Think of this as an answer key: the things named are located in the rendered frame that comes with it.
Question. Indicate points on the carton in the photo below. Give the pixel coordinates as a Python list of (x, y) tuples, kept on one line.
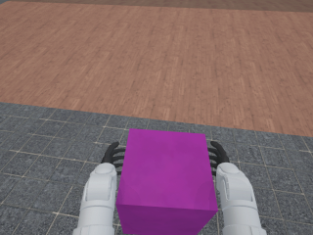
[(166, 185)]

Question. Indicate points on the right robot forearm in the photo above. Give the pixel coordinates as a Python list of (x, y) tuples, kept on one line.
[(240, 212)]

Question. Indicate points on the right robot hand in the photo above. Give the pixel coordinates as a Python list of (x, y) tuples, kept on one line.
[(220, 158)]

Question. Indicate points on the left robot forearm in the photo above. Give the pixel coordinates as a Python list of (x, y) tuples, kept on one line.
[(98, 202)]

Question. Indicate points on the left robot hand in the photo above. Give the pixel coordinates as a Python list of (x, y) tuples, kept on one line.
[(109, 156)]

